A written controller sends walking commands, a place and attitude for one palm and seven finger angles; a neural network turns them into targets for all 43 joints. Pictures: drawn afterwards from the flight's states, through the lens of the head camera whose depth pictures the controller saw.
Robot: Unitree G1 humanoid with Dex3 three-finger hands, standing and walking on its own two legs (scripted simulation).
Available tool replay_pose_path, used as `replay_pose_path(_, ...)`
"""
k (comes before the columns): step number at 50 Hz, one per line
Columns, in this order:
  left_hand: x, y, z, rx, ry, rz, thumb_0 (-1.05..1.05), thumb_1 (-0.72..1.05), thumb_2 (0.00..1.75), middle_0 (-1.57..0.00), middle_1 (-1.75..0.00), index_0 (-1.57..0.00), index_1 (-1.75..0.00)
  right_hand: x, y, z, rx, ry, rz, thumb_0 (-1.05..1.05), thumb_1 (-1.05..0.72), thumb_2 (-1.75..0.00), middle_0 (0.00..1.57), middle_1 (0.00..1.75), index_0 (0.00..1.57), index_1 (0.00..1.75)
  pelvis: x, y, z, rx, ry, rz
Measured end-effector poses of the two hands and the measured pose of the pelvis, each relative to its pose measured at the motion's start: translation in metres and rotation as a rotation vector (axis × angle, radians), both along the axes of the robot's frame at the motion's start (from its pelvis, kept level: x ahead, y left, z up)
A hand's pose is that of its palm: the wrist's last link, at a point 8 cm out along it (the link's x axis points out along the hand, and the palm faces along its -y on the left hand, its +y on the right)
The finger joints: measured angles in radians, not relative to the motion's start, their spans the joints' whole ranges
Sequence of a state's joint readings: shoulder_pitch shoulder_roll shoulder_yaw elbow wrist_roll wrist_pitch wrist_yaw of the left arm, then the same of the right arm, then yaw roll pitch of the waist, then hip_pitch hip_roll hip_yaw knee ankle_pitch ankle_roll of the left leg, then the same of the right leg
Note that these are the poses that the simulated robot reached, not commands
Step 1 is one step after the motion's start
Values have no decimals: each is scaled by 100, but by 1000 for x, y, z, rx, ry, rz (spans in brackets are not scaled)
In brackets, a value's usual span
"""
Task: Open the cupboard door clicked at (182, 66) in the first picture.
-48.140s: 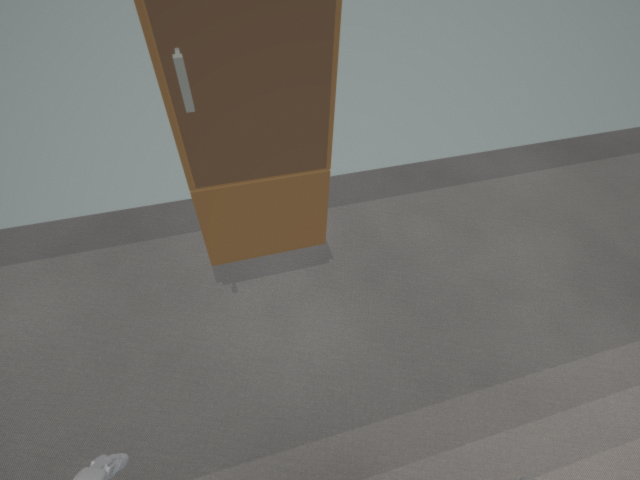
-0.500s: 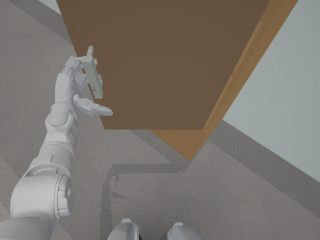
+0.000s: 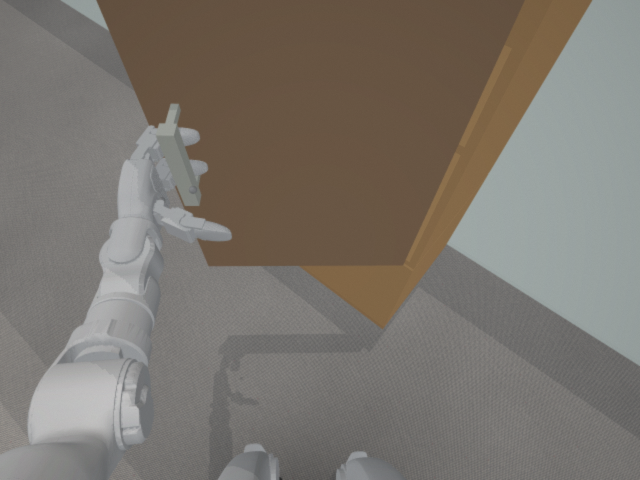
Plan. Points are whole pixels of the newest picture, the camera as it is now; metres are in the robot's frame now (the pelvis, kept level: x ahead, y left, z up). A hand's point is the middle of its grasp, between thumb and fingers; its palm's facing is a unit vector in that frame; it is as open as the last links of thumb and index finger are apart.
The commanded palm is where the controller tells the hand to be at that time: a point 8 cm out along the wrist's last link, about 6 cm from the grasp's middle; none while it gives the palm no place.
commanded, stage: slide the fingers in behind the handle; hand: left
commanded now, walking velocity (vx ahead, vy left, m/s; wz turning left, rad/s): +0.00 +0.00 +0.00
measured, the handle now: (183, 157) +0.52 +0.16 +0.07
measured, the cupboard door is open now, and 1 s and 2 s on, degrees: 41 41 72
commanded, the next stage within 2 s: close the thumb around the handle in 0.20 s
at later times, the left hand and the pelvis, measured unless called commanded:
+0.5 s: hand (190, 187) +0.47 +0.15 +0.07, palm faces +0.00 -1.00 -0.01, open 12.9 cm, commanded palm +0.44 +0.20 +0.08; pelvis +0.00 +0.01 +0.00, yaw +0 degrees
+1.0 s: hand (194, 191) +0.47 +0.14 +0.07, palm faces -0.03 -1.00 +0.00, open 5.8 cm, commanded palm +0.44 +0.20 +0.08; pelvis -0.01 +0.02 +0.00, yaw +0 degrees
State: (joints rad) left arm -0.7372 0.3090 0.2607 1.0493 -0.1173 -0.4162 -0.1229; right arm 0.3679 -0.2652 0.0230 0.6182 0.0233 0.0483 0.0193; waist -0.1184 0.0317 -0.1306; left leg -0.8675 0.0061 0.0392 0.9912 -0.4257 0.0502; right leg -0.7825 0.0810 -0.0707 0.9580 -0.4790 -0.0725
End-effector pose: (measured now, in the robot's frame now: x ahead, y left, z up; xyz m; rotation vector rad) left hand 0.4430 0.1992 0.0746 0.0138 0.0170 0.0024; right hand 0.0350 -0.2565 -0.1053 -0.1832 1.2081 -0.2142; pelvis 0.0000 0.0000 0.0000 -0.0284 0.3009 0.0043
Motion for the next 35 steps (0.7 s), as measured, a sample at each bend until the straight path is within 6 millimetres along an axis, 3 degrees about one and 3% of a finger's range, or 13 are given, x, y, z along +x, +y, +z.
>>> replay_pose_path(20, 3, -1, -4, -3, -1, -13, -2, -47, 31, -30, -121, -31, -120, -4, 5, -1, -7, 11, 0, 0, -91, -90, 20, 30, 20, 30, -2, 5, -2, -6, 8, 4)
replay_pose_path(26, 3, 5, 1, 2, -20, -5, -2, -29, 39, -31, -123, -32, -122, -9, 9, 0, -3, 22, -6, 0, -91, -90, 20, 30, 20, 30, -1, 8, -1, -9, 5, 2)
replay_pose_path(35, -1, 7, -2, -14, 2, -14, -1, 15, 58, -34, -127, -35, -127, -9, 13, 1, -5, 25, 3, 1, -91, -90, 20, 30, 20, 30, -3, 12, 0, -13, -4, 6)
